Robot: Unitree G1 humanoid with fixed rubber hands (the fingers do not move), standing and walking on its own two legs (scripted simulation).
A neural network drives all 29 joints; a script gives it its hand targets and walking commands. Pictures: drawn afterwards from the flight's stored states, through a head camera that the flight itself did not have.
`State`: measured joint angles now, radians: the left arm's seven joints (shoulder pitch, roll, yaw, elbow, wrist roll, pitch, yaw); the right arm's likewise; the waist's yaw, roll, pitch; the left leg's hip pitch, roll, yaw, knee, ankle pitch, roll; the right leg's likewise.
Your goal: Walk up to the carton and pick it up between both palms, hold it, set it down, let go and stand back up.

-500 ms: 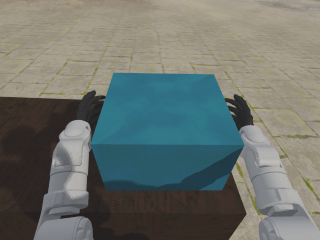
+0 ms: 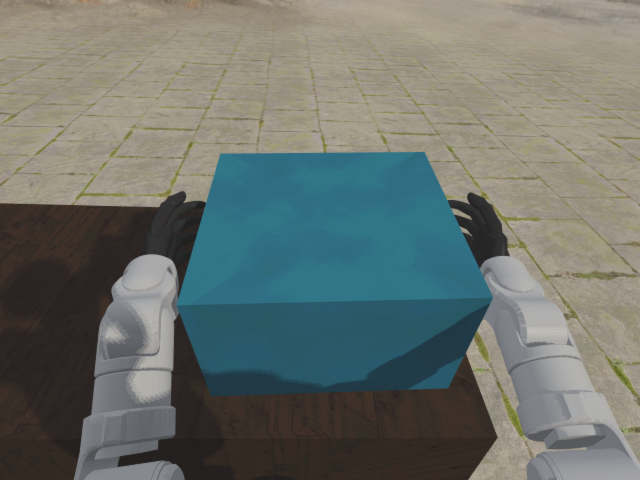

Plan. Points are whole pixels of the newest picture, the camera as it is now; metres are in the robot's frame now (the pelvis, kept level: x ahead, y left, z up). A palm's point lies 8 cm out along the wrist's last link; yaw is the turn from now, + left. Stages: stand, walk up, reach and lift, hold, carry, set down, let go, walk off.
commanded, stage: hold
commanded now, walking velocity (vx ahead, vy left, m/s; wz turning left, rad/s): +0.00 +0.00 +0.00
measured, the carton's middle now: (327, 263) +0.39 +0.00 +0.13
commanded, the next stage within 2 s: none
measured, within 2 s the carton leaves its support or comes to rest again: neither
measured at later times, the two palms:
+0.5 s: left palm (162, 253) +0.34 +0.19 +0.18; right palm (494, 257) +0.35 -0.20 +0.18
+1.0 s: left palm (163, 254) +0.34 +0.19 +0.18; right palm (494, 258) +0.35 -0.20 +0.18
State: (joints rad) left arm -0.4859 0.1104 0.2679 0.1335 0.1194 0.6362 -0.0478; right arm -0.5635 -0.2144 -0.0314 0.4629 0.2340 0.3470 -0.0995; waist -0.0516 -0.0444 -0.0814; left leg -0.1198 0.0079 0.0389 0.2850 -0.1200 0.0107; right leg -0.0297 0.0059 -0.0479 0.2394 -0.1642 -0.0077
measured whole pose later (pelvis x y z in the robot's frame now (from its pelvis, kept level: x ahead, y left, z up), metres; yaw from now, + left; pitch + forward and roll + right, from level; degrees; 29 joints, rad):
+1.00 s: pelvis -0.01 +0.00 +0.00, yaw +0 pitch -3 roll +0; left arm -0.55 0.12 0.29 0.20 0.13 0.63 -0.06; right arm -0.61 -0.20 -0.06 0.52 0.22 0.34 -0.09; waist -0.05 -0.05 -0.08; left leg -0.14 0.02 0.04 0.29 -0.10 0.01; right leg -0.06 0.01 -0.05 0.26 -0.15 -0.02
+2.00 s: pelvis -0.01 -0.01 +0.00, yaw +0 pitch -3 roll +0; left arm -0.50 0.11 0.29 0.13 0.13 0.65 -0.07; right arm -0.57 -0.20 -0.04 0.46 0.23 0.36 -0.10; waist -0.05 -0.04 -0.08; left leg -0.12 0.02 0.04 0.28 -0.11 0.00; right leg -0.04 0.02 -0.04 0.25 -0.16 -0.02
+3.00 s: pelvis +0.00 +0.00 +0.00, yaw -1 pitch -3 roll +0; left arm -0.49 0.10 0.28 0.11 0.13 0.65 -0.06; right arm -0.57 -0.21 -0.04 0.47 0.23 0.34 -0.09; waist -0.05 -0.05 -0.08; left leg -0.11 0.01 0.04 0.28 -0.12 0.01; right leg -0.03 0.01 -0.04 0.24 -0.16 -0.01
